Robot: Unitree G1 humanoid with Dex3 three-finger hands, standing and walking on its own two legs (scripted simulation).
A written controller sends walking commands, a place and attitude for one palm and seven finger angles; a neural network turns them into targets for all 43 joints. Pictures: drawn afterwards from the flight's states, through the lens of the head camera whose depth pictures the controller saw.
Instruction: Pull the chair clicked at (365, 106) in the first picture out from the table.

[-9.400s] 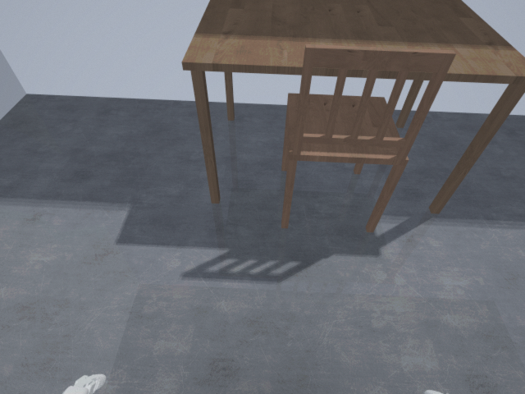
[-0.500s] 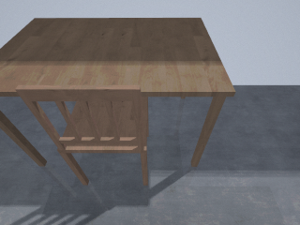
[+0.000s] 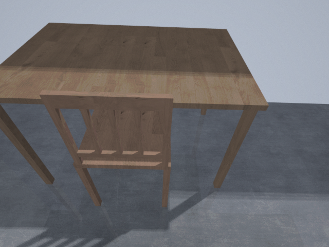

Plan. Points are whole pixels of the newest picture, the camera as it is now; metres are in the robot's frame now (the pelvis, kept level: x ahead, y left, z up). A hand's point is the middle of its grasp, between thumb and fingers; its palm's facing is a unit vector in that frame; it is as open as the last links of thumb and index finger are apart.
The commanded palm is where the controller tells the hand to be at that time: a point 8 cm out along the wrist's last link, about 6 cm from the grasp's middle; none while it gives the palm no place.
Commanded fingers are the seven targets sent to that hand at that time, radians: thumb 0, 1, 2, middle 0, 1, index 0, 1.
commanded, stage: look again from close up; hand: left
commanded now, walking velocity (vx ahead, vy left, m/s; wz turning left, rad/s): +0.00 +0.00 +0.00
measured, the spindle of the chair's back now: (115, 132) +0.53 +0.22 -0.09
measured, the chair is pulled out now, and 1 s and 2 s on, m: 0.00 0.00 0.00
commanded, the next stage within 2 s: shuffle to correct the standing spot in 1.96 s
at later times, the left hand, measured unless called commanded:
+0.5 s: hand out of the picture +0.00 +0.15 -0.18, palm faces +0.03 -0.99 -0.13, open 7.4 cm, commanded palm none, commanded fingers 0.00 0.90 0.90 -0.20 -0.30 -0.20 -0.30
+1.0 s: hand out of the picture +0.00 +0.14 -0.18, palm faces +0.05 -0.99 -0.14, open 7.4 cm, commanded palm none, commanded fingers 0.00 0.90 0.90 -0.20 -0.30 -0.20 -0.30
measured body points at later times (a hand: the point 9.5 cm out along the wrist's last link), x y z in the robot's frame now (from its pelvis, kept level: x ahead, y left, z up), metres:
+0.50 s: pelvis +0.02 +0.00 +0.00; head +0.01 +0.01 +0.45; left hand +0.00 +0.20 -0.16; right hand +0.02 -0.22 -0.15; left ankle +0.01 +0.07 -0.74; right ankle +0.05 -0.14 -0.74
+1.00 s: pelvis +0.02 -0.01 +0.00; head +0.02 +0.00 +0.45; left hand -0.01 +0.19 -0.16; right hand +0.00 -0.21 -0.16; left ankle +0.01 +0.07 -0.74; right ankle +0.05 -0.14 -0.74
